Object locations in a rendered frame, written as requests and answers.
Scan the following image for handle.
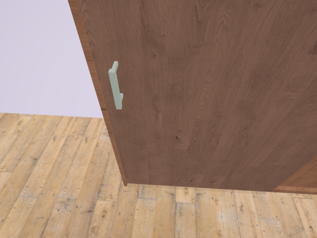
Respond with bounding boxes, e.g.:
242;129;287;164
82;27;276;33
108;61;123;110

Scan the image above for wardrobe door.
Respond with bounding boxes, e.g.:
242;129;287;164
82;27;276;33
279;156;317;188
77;0;317;192

